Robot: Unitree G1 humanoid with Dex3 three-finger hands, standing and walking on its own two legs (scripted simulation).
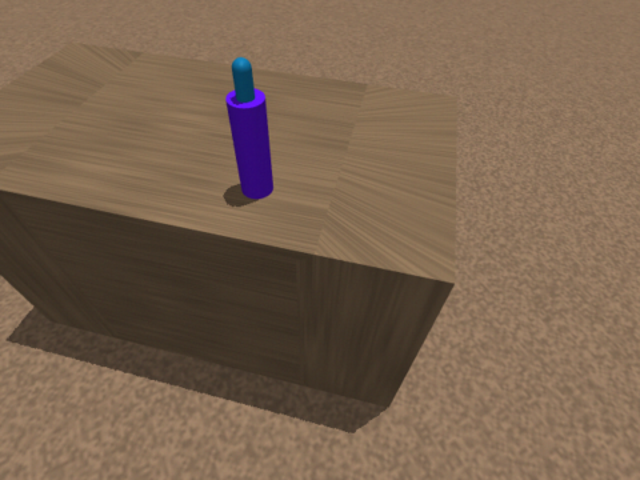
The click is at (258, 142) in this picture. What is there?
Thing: necked bottle
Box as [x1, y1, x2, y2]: [226, 57, 272, 198]
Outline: 239,57 235,59 232,63 232,72 235,89 226,96 226,103 242,192 246,196 251,198 261,198 268,195 272,190 264,94 253,87 251,67 249,62 246,59
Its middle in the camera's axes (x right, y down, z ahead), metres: -0.12 -0.19 +0.70
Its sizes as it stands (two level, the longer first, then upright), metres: 0.066 0.066 0.273
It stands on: a support 0.70 m high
